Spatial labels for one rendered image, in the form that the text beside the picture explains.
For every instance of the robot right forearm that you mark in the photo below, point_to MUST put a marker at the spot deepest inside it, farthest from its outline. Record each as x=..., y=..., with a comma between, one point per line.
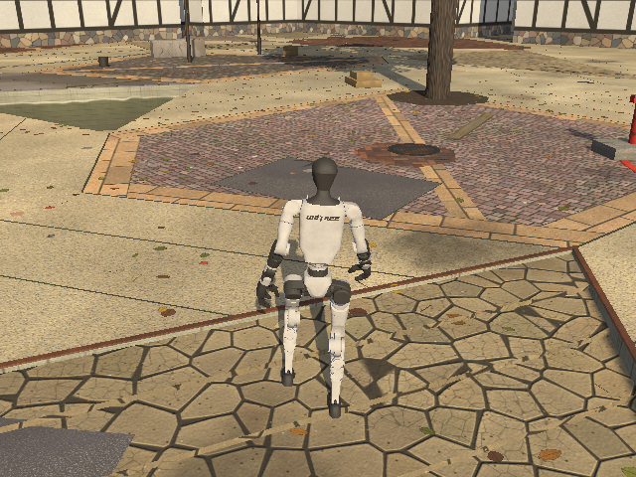
x=364, y=258

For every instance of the right robot foot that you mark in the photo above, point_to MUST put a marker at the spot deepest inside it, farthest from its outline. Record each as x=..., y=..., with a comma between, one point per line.
x=334, y=409

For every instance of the humanoid robot head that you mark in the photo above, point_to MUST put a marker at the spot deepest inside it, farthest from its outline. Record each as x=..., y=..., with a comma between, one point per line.
x=324, y=171

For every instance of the robot left forearm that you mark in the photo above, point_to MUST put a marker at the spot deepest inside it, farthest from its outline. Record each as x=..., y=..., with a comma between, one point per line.
x=271, y=266

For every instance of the robot left hand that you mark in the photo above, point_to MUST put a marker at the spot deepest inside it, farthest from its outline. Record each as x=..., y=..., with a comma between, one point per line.
x=261, y=293

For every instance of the left robot upper arm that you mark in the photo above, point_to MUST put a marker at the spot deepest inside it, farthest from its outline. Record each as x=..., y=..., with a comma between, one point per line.
x=286, y=222

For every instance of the right robot upper arm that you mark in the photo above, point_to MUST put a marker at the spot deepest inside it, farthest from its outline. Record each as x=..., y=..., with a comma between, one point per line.
x=354, y=214

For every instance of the robot right hand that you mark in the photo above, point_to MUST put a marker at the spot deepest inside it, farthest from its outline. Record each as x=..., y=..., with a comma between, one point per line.
x=366, y=274

